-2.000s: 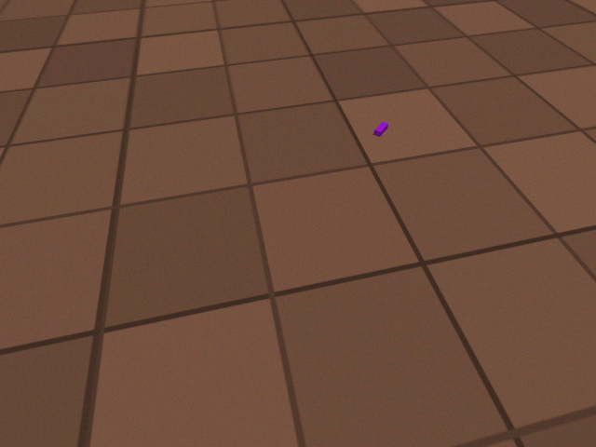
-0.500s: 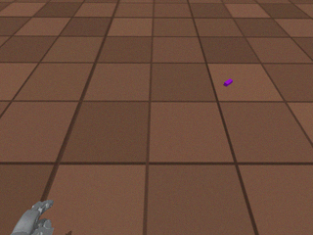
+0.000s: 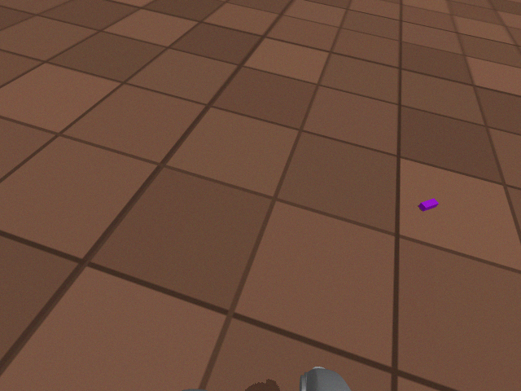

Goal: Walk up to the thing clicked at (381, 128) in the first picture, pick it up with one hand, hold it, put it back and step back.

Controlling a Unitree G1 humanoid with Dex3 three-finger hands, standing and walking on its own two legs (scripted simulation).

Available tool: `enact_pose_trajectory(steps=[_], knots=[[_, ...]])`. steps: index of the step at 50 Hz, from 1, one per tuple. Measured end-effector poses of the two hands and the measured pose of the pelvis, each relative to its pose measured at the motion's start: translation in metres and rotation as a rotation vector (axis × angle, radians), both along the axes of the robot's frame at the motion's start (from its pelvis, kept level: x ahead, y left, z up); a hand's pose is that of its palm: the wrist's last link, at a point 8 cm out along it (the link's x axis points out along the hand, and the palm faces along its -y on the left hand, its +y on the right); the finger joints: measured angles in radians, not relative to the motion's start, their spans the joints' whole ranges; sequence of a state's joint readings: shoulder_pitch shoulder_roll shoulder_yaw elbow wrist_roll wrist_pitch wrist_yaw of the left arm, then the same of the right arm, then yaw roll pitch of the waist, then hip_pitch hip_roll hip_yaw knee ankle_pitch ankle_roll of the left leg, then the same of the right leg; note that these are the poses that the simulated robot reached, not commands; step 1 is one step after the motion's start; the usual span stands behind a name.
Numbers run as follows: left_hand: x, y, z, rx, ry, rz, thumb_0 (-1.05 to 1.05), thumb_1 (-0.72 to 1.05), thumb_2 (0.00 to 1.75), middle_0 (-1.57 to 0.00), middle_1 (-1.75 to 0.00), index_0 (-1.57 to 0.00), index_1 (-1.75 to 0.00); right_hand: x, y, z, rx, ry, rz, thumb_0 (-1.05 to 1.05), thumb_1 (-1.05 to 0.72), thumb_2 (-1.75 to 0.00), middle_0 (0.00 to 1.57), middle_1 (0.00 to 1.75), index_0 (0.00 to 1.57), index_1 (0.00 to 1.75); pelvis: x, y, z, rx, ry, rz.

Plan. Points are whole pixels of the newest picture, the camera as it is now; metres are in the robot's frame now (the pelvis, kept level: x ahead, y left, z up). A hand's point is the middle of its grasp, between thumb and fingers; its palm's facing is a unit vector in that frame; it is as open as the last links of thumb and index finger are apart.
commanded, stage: walk up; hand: left
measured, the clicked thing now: (428, 204) +1.19 -0.88 -0.74
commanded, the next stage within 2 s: none
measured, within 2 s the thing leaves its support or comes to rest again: neither
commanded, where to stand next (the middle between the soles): +0.96 -1.26 m, yaw +29 degrees
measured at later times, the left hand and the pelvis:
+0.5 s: hand out of the picture +0.15 +0.06 -0.12, palm faces +0.25 -0.90 -0.37, open 7.4 cm; pelvis +0.19 -0.23 +0.01, yaw +14 degrees
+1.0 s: hand (328, 270) +0.39 -0.12 -0.14, palm faces +0.26 -0.89 -0.37, open 7.4 cm; pelvis +0.35 -0.43 -0.02, yaw +19 degrees
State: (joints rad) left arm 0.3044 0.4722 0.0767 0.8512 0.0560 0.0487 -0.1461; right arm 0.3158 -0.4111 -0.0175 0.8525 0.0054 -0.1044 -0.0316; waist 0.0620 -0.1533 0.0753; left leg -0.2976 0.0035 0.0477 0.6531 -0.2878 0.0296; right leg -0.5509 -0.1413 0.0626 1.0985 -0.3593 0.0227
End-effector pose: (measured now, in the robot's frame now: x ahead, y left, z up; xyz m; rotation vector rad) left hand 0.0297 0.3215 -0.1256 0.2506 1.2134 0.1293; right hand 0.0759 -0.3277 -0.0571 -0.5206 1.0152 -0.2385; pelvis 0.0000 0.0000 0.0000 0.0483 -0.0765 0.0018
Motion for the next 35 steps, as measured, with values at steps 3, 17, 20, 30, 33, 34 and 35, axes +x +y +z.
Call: enact_pose_trajectory(steps=[3, 17, 20, 30, 33, 34, 35], knots=[[0.037, -0.025, 0.007, 0.004, -0.057, 0.013, 0.00, 0.90, 0.90, -0.20, -0.30, -0.20, -0.30, 0.008, -0.035, -0.002, -0.006, 0.056, 0.013, 0.00, -0.90, -0.89, 0.21, 0.30, 0.21, 0.30, 0.023, -0.032, 0.001, -0.008, 0.007, 0.031], [0.108, -0.166, 0.047, 0.142, -0.129, 0.177, 0.00, 0.90, 0.90, -0.20, -0.30, -0.20, -0.30, 0.166, -0.206, -0.029, -0.046, 0.113, 0.060, 0.01, -0.90, -0.89, 0.20, 0.30, 0.20, 0.30, 0.127, -0.181, -0.001, -0.045, 0.044, 0.173], [0.102, -0.190, 0.052, 0.138, -0.081, 0.223, 0.00, 0.90, 0.90, -0.21, -0.30, -0.21, -0.30, 0.205, -0.207, -0.019, -0.011, 0.094, 0.135, 0.01, -0.90, -0.89, 0.20, 0.30, 0.20, 0.30, 0.148, -0.202, 0.010, -0.047, 0.051, 0.196], [0.125, -0.258, 0.014, 0.076, 0.017, 0.303, 0.00, 0.90, 0.90, -0.20, -0.30, -0.20, -0.30, 0.297, -0.235, -0.012, -0.033, 0.089, 0.259, 0.00, -0.90, -0.89, 0.21, 0.30, 0.21, 0.30, 0.225, -0.258, -0.001, -0.055, 0.056, 0.261], [0.157, -0.283, 0.003, 0.050, 0.034, 0.260, 0.00, 0.90, 0.90, -0.20, -0.30, -0.20, -0.30, 0.310, -0.260, -0.011, -0.061, 0.057, 0.221, 0.00, -0.90, -0.89, 0.21, 0.30, 0.21, 0.30, 0.240, -0.274, -0.006, -0.032, 0.050, 0.275], [0.171, -0.290, 0.002, 0.041, 0.028, 0.243, 0.01, 0.90, 0.90, -0.20, -0.30, -0.20, -0.30, 0.312, -0.270, -0.009, -0.068, 0.052, 0.201, 0.00, -0.90, -0.89, 0.21, 0.30, 0.21, 0.30, 0.246, -0.281, -0.005, -0.028, 0.047, 0.275], [0.186, -0.296, 0.002, 0.036, 0.012, 0.230, 0.01, 0.90, 0.90, -0.20, -0.30, -0.20, -0.30, 0.314, -0.279, -0.006, -0.077, 0.052, 0.187, 0.00, -0.90, -0.89, 0.21, 0.30, 0.21, 0.30, 0.251, -0.288, -0.005, -0.023, 0.045, 0.276]])
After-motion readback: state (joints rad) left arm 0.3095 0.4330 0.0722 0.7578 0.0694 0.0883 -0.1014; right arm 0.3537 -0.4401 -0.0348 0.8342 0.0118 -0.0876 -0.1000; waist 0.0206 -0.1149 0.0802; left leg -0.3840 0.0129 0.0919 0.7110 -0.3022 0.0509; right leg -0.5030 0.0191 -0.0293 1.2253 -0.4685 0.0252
